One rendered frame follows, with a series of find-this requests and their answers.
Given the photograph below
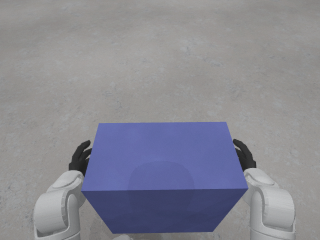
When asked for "robot left hand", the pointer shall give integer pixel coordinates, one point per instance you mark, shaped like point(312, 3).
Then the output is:
point(79, 161)

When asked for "carton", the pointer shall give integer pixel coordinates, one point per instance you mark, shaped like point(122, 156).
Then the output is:
point(163, 177)

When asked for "right robot forearm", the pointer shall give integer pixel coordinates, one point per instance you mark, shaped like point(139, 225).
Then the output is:
point(272, 209)

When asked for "robot right hand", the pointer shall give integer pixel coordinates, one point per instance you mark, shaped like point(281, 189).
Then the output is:
point(245, 156)

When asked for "left robot forearm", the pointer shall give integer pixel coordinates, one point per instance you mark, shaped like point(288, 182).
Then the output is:
point(56, 212)

